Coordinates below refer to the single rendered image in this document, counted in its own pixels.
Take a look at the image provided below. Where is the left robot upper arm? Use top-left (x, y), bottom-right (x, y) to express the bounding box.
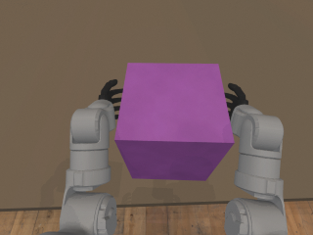
top-left (39, 192), bottom-right (117, 235)

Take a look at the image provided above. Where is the right robot upper arm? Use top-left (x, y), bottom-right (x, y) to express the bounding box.
top-left (224, 198), bottom-right (288, 235)

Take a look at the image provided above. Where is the robot right forearm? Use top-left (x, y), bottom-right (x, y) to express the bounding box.
top-left (230, 104), bottom-right (288, 235)

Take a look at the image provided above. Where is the robot left hand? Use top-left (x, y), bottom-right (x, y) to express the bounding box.
top-left (98, 79), bottom-right (123, 119)

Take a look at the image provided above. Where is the robot left forearm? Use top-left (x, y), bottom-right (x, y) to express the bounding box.
top-left (59, 99), bottom-right (116, 227)

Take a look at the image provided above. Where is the robot right hand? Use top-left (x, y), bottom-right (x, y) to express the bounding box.
top-left (224, 83), bottom-right (248, 120)

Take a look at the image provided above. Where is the carton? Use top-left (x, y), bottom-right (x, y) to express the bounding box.
top-left (114, 63), bottom-right (235, 181)

